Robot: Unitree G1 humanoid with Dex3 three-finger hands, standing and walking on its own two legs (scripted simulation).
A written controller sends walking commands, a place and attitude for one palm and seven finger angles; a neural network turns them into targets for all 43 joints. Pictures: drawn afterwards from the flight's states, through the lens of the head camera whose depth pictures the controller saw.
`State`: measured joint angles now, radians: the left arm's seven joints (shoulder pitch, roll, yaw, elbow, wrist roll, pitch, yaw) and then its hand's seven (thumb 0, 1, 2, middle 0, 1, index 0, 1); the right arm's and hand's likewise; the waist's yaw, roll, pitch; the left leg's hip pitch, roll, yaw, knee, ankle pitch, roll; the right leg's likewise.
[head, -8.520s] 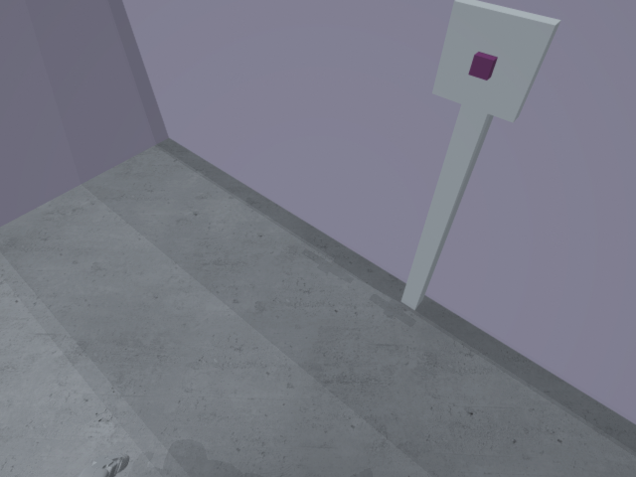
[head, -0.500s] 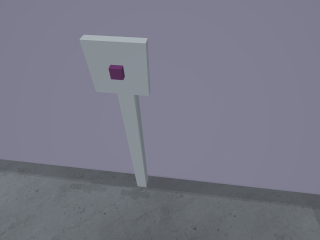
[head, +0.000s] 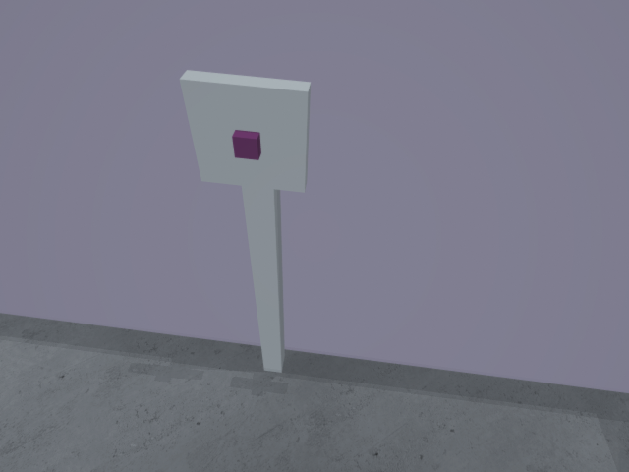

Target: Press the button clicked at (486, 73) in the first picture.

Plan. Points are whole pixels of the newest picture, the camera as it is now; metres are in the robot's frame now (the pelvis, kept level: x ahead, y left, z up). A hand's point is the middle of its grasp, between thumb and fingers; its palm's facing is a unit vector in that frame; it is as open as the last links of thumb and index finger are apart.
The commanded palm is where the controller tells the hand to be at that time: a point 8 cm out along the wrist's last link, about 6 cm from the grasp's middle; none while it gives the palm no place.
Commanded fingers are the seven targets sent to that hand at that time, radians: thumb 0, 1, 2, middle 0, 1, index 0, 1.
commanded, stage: come to a stop and stand still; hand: left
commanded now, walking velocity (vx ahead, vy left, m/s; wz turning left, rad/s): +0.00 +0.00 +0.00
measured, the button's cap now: (247, 143) +0.54 +0.14 +0.14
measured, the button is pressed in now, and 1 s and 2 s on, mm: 0 0 0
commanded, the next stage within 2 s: look again from close up in 0.02 s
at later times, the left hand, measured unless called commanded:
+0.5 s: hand out of the picture -0.01 +0.17 -0.18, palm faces +0.01 -0.99 -0.15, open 7.4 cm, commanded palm none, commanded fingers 0.00 0.90 0.90 -0.20 -0.30 -0.20 -0.30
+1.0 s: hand out of the picture +0.01 +0.19 -0.18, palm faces +0.01 -0.98 -0.21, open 7.4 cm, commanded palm none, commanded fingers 0.00 0.90 0.90 -0.20 -0.30 -0.20 -0.30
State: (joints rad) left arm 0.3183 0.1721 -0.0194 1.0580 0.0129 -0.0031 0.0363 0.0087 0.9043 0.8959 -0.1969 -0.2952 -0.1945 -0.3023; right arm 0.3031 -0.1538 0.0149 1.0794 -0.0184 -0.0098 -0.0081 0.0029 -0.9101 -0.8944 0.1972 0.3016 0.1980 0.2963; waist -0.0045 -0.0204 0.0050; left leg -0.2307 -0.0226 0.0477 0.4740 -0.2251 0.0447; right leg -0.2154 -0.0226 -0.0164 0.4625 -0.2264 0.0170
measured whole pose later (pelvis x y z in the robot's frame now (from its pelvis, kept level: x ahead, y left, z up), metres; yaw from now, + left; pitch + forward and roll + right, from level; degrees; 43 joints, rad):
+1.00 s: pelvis +0.01 +0.01 -0.01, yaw +0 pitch -2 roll +0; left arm 0.31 0.15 -0.03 1.08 0.02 0.00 0.05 0.01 0.90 0.90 -0.20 -0.30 -0.20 -0.30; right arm 0.30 -0.17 0.01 1.04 -0.02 -0.01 -0.01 0.01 -0.93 -0.89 0.20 0.30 0.20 0.30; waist -0.01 0.02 0.01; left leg -0.24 -0.04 0.05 0.53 -0.27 0.07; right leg -0.22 -0.04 -0.01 0.52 -0.27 0.03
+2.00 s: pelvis +0.00 -0.01 +0.00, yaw +0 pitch -2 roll +0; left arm 0.36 0.12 -0.02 1.10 0.01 -0.01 0.04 0.01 0.90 0.90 -0.20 -0.30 -0.19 -0.30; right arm 0.31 -0.12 0.01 1.13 -0.01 -0.01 -0.02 0.00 -0.91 -0.89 0.20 0.30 0.20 0.30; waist 0.00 -0.01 0.01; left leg -0.21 -0.02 0.04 0.44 -0.20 0.04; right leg -0.20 -0.02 -0.02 0.44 -0.22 0.01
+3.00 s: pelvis +0.04 +0.00 +0.00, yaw -2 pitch +0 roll +1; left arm 0.29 0.15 0.02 1.06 0.02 0.01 0.06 0.03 0.92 0.90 -0.20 -0.30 -0.20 -0.30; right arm 0.26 -0.13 -0.02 1.09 -0.01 -0.01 -0.05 0.02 -0.94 -0.89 0.20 0.30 0.20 0.30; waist 0.00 -0.02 0.06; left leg -0.19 -0.02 0.08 0.49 -0.30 0.04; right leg -0.21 -0.02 0.02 0.52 -0.31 0.01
